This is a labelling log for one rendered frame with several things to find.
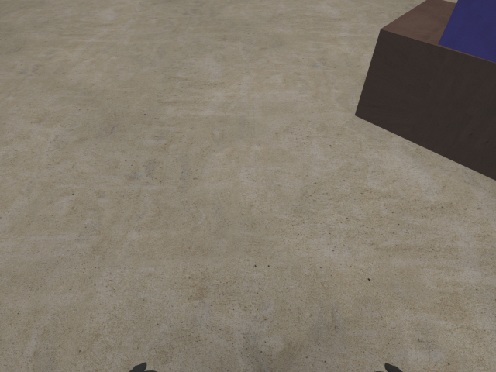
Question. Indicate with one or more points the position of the carton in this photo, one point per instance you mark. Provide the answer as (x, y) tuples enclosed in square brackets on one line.
[(472, 29)]

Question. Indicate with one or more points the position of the pedestal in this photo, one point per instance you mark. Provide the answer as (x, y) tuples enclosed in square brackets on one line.
[(437, 97)]

